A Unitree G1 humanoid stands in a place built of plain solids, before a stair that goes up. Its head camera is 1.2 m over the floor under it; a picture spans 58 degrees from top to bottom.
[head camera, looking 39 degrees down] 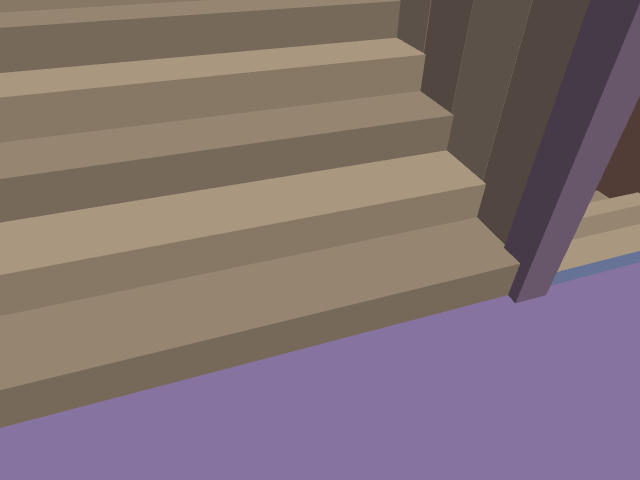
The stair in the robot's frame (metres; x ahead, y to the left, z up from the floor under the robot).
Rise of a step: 0.16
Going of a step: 0.29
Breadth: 1.80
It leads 18 degrees to the left of straight ahead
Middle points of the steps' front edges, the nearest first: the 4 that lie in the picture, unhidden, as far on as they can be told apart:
0.88 0.13 0.16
1.15 0.22 0.32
1.43 0.30 0.48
1.71 0.39 0.64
